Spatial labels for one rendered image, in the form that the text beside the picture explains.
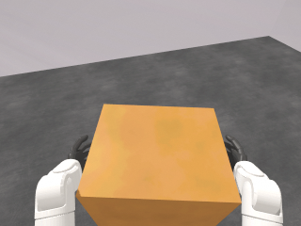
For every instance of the carton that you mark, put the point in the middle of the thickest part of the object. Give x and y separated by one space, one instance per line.
151 165

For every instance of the robot right forearm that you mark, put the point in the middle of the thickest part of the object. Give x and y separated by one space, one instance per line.
261 197

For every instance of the robot left forearm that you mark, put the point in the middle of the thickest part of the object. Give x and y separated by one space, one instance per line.
55 195

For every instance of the robot left hand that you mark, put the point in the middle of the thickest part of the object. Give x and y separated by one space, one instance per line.
77 151

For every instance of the robot right hand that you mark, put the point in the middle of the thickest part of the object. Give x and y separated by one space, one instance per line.
236 153

